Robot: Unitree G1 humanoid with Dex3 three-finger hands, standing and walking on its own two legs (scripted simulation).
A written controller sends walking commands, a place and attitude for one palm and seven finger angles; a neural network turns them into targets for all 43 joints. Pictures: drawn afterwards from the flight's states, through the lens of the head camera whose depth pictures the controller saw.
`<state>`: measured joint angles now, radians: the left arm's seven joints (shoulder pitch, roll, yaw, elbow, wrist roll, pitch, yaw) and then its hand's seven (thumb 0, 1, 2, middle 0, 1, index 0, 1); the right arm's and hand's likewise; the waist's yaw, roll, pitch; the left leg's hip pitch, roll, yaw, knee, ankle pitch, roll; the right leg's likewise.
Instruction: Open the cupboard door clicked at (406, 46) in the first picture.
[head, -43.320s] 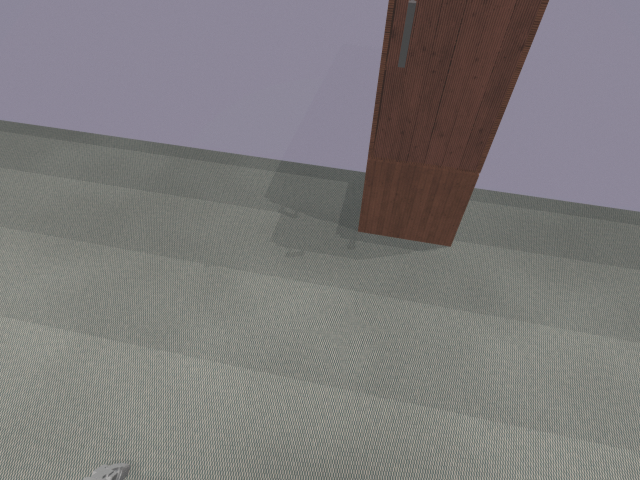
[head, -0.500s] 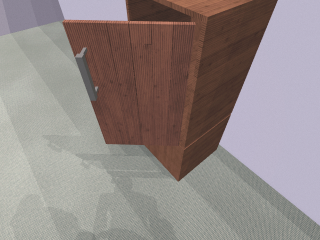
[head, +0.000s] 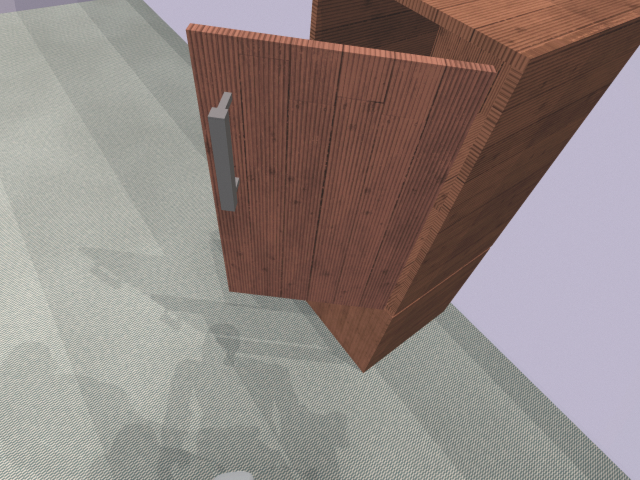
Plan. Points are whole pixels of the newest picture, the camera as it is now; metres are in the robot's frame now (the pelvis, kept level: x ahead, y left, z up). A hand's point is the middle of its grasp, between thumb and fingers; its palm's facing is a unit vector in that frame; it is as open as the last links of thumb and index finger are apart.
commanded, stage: come to a stop and stand still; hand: left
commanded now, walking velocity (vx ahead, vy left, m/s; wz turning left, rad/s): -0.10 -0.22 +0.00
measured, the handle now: (227, 155) +0.50 +0.18 +0.10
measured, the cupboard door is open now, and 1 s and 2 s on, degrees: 49 49 49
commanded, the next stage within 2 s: look again from close up in 0.64 s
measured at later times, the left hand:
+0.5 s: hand out of the picture -0.02 +0.13 -0.17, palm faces +0.04 -0.98 -0.18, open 7.3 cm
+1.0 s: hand out of the picture -0.07 +0.13 -0.17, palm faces +0.03 -0.98 -0.18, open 7.4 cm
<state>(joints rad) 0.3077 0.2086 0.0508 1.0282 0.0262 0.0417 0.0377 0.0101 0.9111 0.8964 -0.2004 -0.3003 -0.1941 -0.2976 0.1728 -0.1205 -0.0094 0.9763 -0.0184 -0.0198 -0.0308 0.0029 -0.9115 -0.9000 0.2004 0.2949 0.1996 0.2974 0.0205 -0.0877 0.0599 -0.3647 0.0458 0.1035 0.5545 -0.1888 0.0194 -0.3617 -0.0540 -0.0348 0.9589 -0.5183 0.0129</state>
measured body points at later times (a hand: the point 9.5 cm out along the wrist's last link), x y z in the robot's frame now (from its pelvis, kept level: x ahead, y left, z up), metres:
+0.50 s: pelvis -0.03 -0.04 +0.00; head -0.03 -0.03 +0.45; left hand -0.02 +0.18 -0.16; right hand -0.05 -0.27 -0.15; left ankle -0.03 +0.08 -0.73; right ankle -0.05 -0.12 -0.73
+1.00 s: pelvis -0.06 -0.03 +0.01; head -0.07 -0.03 +0.46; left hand -0.07 +0.19 -0.15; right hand -0.07 -0.24 -0.15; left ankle -0.03 +0.08 -0.73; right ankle -0.05 -0.12 -0.73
